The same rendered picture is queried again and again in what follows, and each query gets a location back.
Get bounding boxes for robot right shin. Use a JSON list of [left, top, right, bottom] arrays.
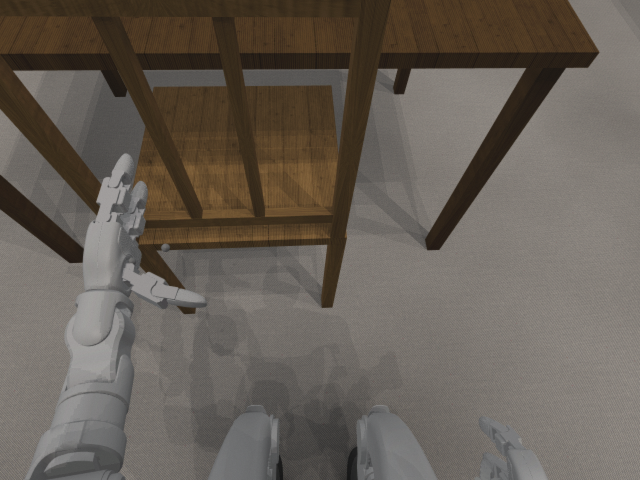
[[357, 405, 390, 480]]

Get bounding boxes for right robot thigh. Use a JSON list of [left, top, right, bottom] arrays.
[[356, 413, 438, 480]]

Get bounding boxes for table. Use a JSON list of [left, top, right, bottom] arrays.
[[0, 0, 600, 263]]

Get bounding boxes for chair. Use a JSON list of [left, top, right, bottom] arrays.
[[0, 0, 391, 314]]

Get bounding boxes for left robot hand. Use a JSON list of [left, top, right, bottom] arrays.
[[83, 153, 207, 309]]

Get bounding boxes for robot left forearm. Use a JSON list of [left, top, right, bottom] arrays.
[[24, 289, 135, 480]]

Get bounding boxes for right robot hand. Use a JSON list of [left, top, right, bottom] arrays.
[[474, 416, 548, 480]]

